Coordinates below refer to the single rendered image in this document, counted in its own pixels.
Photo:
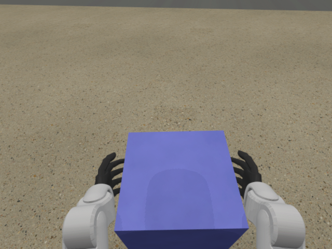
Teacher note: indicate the robot left forearm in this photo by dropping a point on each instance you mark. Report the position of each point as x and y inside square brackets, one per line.
[86, 225]

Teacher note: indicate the robot right forearm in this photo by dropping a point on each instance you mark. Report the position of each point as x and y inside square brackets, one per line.
[278, 225]

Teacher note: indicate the left robot hand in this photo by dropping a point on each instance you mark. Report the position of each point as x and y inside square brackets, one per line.
[105, 175]

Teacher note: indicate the right robot hand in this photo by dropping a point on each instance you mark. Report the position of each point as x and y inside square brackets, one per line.
[249, 173]

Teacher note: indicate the carton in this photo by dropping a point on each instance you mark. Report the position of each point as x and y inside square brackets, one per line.
[179, 191]

